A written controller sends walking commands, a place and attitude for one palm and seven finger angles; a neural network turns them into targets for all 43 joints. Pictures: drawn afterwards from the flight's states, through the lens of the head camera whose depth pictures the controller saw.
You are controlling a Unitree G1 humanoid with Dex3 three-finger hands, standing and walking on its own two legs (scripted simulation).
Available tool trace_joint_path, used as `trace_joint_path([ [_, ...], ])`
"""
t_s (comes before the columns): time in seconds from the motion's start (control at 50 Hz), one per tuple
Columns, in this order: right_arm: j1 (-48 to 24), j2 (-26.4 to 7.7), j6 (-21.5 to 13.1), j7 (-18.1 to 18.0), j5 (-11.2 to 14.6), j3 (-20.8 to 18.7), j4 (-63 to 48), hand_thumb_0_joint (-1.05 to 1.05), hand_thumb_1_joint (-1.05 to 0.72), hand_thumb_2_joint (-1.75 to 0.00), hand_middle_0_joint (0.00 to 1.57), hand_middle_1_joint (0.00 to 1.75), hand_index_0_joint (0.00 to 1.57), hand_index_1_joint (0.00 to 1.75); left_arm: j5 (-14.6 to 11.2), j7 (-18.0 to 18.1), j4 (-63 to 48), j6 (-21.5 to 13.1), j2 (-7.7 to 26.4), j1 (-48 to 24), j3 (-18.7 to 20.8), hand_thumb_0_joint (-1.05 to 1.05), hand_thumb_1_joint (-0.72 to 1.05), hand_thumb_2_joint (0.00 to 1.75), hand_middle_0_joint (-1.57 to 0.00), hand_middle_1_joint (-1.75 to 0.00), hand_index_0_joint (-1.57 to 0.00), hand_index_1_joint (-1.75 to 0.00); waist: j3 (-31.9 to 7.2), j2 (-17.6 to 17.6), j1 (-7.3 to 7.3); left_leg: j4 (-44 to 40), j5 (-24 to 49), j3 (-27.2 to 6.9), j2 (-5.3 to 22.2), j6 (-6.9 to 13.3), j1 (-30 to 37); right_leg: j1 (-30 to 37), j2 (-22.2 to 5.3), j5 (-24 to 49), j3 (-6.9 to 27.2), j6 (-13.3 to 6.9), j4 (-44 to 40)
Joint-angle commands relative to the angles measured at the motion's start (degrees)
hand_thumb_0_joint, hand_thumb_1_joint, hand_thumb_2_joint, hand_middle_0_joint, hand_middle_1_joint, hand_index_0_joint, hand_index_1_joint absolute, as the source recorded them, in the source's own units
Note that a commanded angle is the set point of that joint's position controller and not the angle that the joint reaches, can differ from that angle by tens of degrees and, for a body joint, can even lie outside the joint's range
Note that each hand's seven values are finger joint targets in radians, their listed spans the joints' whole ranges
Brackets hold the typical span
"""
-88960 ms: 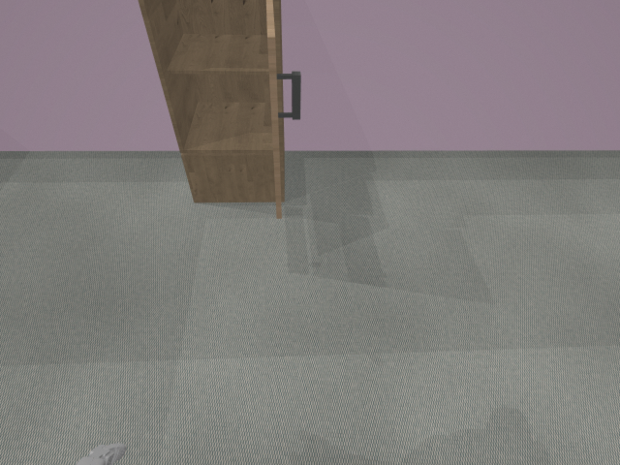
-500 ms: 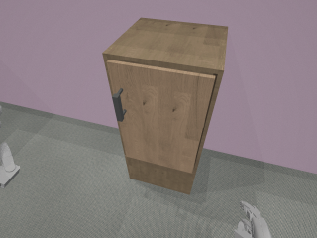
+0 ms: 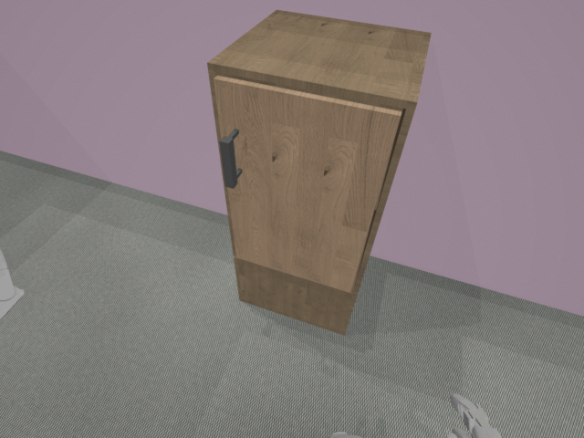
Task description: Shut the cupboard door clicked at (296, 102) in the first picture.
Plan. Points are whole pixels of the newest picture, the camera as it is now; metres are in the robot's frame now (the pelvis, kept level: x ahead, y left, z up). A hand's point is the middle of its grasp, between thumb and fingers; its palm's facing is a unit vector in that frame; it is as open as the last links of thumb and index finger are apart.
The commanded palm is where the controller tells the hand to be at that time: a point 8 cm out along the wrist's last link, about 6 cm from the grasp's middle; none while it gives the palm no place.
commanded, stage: step back with the hand held close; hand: left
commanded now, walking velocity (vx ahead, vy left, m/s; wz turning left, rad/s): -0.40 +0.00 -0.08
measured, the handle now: (233, 158) +0.70 +0.13 -0.01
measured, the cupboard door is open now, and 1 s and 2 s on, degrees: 0 0 0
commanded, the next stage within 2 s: stop stepping back and stand still in 0.24 s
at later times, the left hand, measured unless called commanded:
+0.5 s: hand out of the picture +0.09 +0.26 +0.20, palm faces +0.47 -0.81 -0.36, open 7.4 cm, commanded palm +0.04 +0.29 +0.20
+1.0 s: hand out of the picture +0.07 +0.22 +0.18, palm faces +0.34 -0.83 -0.45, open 7.4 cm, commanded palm +0.02 +0.26 +0.20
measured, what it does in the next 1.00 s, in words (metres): walks backwards: left foot, then right foot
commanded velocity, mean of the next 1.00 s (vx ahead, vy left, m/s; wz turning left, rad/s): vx -0.01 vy -0.01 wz -0.08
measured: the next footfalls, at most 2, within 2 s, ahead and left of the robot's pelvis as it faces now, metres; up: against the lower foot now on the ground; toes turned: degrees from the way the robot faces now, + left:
left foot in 0.26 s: -0.01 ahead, +0.14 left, +0.00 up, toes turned +5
right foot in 0.52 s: -0.13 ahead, -0.10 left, +0.00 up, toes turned -12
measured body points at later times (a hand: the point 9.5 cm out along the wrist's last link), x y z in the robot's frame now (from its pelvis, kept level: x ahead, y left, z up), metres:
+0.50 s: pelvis -0.12 +0.00 +0.01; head -0.14 +0.02 +0.46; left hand +0.06 +0.30 +0.21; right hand +0.05 -0.21 -0.05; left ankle -0.05 +0.14 -0.71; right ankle -0.13 -0.12 -0.71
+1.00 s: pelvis -0.16 -0.02 +0.02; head -0.18 -0.02 +0.47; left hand +0.05 +0.26 +0.20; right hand -0.09 -0.27 -0.09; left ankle -0.11 +0.11 -0.69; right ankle -0.17 -0.09 -0.71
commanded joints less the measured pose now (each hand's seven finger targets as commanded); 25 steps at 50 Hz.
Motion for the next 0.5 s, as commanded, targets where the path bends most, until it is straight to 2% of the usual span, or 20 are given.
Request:
trace_joint_path([
  [0.0, -8.35, -8.89, -4.18, -0.36, 0.12, -3.6, -9.37, 0.0, -0.9, -0.9, 0.2, 0.3, 0.2, 0.3, 0.62, 1.15, -11.92, -4.12, 8.93, -3.35, 7.88, 0.0, 0.9, 0.9, -0.2, -0.3, -0.2, -0.3, -0.85, 6.75, 3.46, -18.33, -33.12, -7.61, 7.93, 5.76, -33.31, 28.63, -0.13, -7.05, 6.81, -1.28, 6.97],
  [0.04, -8.54, -7.35, -4.38, -0.02, -0.3, -3.79, -9.07, 0.0, -0.9, -0.9, 0.2, 0.3, 0.2, 0.3, -0.56, 0.89, -14.25, -4.22, 11.08, -2.67, 9.19, 0.0, 0.9, 0.9, -0.2, -0.3, -0.2, -0.3, -2.36, -0.03, 3.15, -6.95, -24.91, -3.65, 2.98, 2.82, -19.62, 14.73, -5.75, -8.52, 15.4, -4.42, -3.48],
  [0.08, -8.49, -6.0, -3.11, 1.51, -0.92, -4.06, -6.63, 0.0, -0.9, -0.9, 0.2, 0.3, 0.2, 0.3, -1.8, 1.54, -15.22, -2.89, 12.19, -1.11, 9.26, 0.0, 0.9, 0.9, -0.2, -0.3, -0.2, -0.3, -4.44, -5.92, 2.98, 12.08, -18.01, 0.0, -0.64, -0.63, -0.27, -6.47, -15.08, -28.49, 27.52, -9.27, -19.79],
  [0.1, -7.95, -5.09, -1.83, 2.3, -1.09, -3.97, -5.55, 0.0, -0.9, -0.9, 0.2, 0.3, 0.2, 0.3, -2.1, 2.05, -15.6, -1.92, 11.88, -1.7, 8.05, 0.0, 0.9, 0.9, -0.2, -0.3, -0.2, -0.3, -4.89, -9.57, 2.61, 22.04, -15.59, 0.52, -0.86, -2.1, 6.62, -14.51, -18.38, -38.03, 29.5, -11.13, -26.8],
  [0.12, -6.81, -4.78, -0.73, 2.85, -1.21, -4.19, -4.1, 0.0, -0.9, -0.9, 0.2, 0.3, 0.2, 0.3, -2.33, 2.18, -17.18, -1.51, 11.68, -4.71, 7.37, 0.0, 0.9, 0.9, -0.2, -0.3, -0.2, -0.3, -4.98, -12.73, 1.26, 26.68, -13.26, -0.42, -0.47, -2.64, 11.38, -18.87, -19.33, -37.42, 28.6, -11.94, -29.27],
  [0.16, -5.66, -4.5, 0.34, 2.92, -0.82, -3.88, -5.62, 0.0, -0.9, -0.9, 0.2, 0.3, 0.2, 0.3, -2.76, 1.19, -18.17, -1.31, 10.92, -6.87, 6.42, 0.0, 0.9, 0.9, -0.2, -0.3, -0.2, -0.3, -7.69, -16.33, 0.99, 19.64, -11.54, 0.03, 0.02, -2.07, 18.49, -19.45, -14.28, -28.9, 15.8, -7.74, -25.54],
  [0.18, -5.85, -4.67, -0.1, 2.28, -0.49, -3.23, -6.45, 0.0, -0.9, -0.9, 0.2, 0.3, 0.2, 0.3, -3.12, 0.89, -17.86, -1.82, 10.14, -8.04, 5.84, 0.0, 0.9, 0.9, -0.2, -0.3, -0.2, -0.3, -5.7, -14.18, 0.88, 6.97, -11.03, 0.45, -0.32, -1.51, 18.74, -17.27, -11.19, -24.81, 12.54, -5.46, -22.26],
  [0.2, -5.34, -5.64, -0.54, 1.5, -0.24, -2.99, -5.84, 0.0, -0.9, -0.9, 0.2, 0.3, 0.2, 0.3, -3.49, 0.73, -17.81, -2.56, 9.51, -9.02, 4.98, 0.0, 0.9, 0.9, -0.2, -0.3, -0.2, -0.3, -4.24, -7.26, 0.38, -6.3, -10.22, 0.46, -0.36, -0.98, 18.78, -15.76, -8.64, -24.35, 10.16, -2.85, -16.57],
  [0.22, -6.0, -7.41, -1.01, 0.44, -0.48, -2.86, -5.22, 0.0, -0.9, -0.9, 0.2, 0.3, 0.2, 0.3, -3.6, 0.59, -18.85, -3.57, 8.88, -12.09, 3.84, 0.0, 0.9, 0.9, -0.2, -0.3, -0.2, -0.3, -1.69, 5.71, 0.17, -17.17, -13.78, -3.52, 4.39, 0.64, 13.3, -13.54, -4.42, -23.49, 6.5, -1.18, -4.23],
  [0.24, -6.75, -9.56, -2.6, -0.43, -0.88, -2.8, -5.06, 0.0, -0.9, -0.9, 0.2, 0.3, 0.2, 0.3, -3.28, 1.25, -19.47, -4.18, 7.18, -13.17, 4.14, 0.0, 0.9, 0.9, -0.2, -0.3, -0.2, -0.3, -1.12, 24.7, 0.44, -30.55, -19.93, -20.38, 19.94, 6.12, -1.27, -6.45, 2.9, -19.06, -0.92, 1.44, 20.31],
  [0.26, -7.19, -6.4, -4.8, -1.32, -1.96, -2.94, -4.53, 0.0, -0.9, -0.9, 0.2, 0.3, 0.2, 0.3, -1.82, 2.21, -19.8, -4.1, 8.59, -16.69, 5.56, 0.0, 0.9, 0.9, -0.2, -0.3, -0.2, -0.3, -1.4, 21.26, 1.45, -30.92, -9.25, -24.24, 26.81, 9.75, -5.66, -5.68, 2.87, -19.75, 1.9, 1.38, 37.52],
  [0.28, -6.64, -4.75, -5.84, -1.48, -1.85, -4.03, -3.24, 0.0, -0.9, -0.9, 0.2, 0.3, 0.2, 0.3, -2.21, 1.94, -15.95, -4.21, 9.13, -16.64, 6.14, 0.0, 0.9, 0.9, -0.2, -0.3, -0.2, -0.3, -4.34, 12.72, 2.77, -24.68, 5.18, -15.44, 24.73, 9.73, 1.91, -7.54, 1.15, -17.69, 3.47, 1.0, 39.84],
  [0.3, -5.91, -6.09, -6.11, -0.56, -1.01, -5.3, -3.53, 0.0, -0.9, -0.9, 0.2, 0.3, 0.2, 0.3, -3.57, 1.19, -12.67, -3.62, 7.2, -11.29, 4.86, 0.0, 0.9, 0.9, -0.2, -0.3, -0.2, -0.3, -9.88, 9.9, 3.4, -18.97, 14.8, -9.59, 22.25, 8.33, 7.63, -6.05, 1.62, -18.7, 1.82, 0.73, 37.5],
  [0.32, -6.32, -6.81, -6.32, 0.34, -0.65, -5.75, -4.76, 0.0, -0.9, -0.9, 0.2, 0.3, 0.2, 0.3, -4.16, 0.59, -14.67, -2.62, 7.31, -10.7, 4.51, 0.0, 0.9, 0.9, -0.2, -0.3, -0.2, -0.3, -11.24, 9.57, 4.14, -15.48, 23.02, -5.52, 20.24, 7.45, 10.18, -4.04, 1.59, -19.93, 0.05, 0.96, 31.52],
  [0.34, -6.11, -6.73, -6.48, 1.31, -0.28, -5.44, -5.07, 0.0, -0.9, -0.9, 0.2, 0.3, 0.2, 0.3, -4.18, 0.09, -12.7, -1.36, 4.89, -5.24, 3.9, 0.0, 0.9, 0.9, -0.2, -0.3, -0.2, -0.3, -9.54, 11.06, 4.42, -15.78, 22.53, -1.68, 18.35, 5.75, 10.81, -1.69, 0.44, -18.85, -2.81, 0.95, 25.52],
  [0.38, -7.42, -6.39, -6.21, 2.68, 0.98, -3.83, -6.01, 0.0, -0.9, -0.9, 0.2, 0.3, 0.2, 0.3, -3.96, -0.56, -12.34, -0.15, 2.77, -3.6, 0.8, 0.0, 0.9, 0.9, -0.2, -0.3, -0.2, -0.3, -5.78, 12.33, 3.85, -18.08, 9.13, 0.01, 16.51, 2.64, 7.65, 3.83, 1.02, -17.15, -7.12, 1.24, 12.18],
  [0.42, -8.35, -6.81, -6.02, 2.65, 0.86, -2.51, -6.64, 0.0, -0.9, -0.9, 0.2, 0.3, 0.2, 0.3, -3.25, -0.48, -12.59, 0.89, 4.04, -5.41, 1.05, 0.0, 0.9, 0.9, -0.2, -0.3, -0.2, -0.3, -2.24, 14.94, 3.44, -21.06, -16.22, -0.86, 15.09, 1.03, -0.39, 11.72, 1.82, -13.22, -8.52, 0.82, 2.77],
  [0.44, -8.87, -6.63, -5.73, 2.46, 0.44, -1.69, -6.93, 0.0, -0.9, -0.9, 0.2, 0.3, 0.2, 0.3, -2.77, -0.32, -13.08, 1.25, 4.58, -6.42, 0.55, 0.0, 0.9, 0.9, -0.2, -0.3, -0.2, -0.3, -1.21, 13.05, 3.08, -19.86, -21.15, -0.08, 13.45, 0.13, -3.11, 14.6, 1.03, -13.84, -8.14, -0.03, -1.62],
  [0.46, -8.49, -6.43, -5.21, 2.29, 0.2, -1.37, -6.69, 0.0, -0.9, -0.9, 0.2, 0.3, 0.2, 0.3, -2.41, -0.16, -12.49, 1.78, 5.91, -7.21, 1.23, 0.0, 0.9, 0.9, -0.2, -0.3, -0.2, -0.3, -0.61, 8.67, 2.95, -15.2, -22.58, 2.66, 9.82, -1.22, -3.82, 14.36, -1.03, -17.02, -4.79, -2.2, -6.82],
  [0.48, -8.66, -5.68, -4.51, 2.21, -0.05, -1.2, -6.95, 0.0, -0.9, -0.9, 0.2, 0.3, 0.2, 0.3, -2.37, -0.03, -12.51, 2.23, 8.08, -8.21, 2.44, 0.0, 0.9, 0.9, -0.2, -0.3, -0.2, -0.3, 0.09, 0.02, 3.03, -4.59, -20.26, 4.77, 5.22, -2.74, -5.2, 10.97, -7.03, -26.45, 6.68, -6.64, -14.18],
])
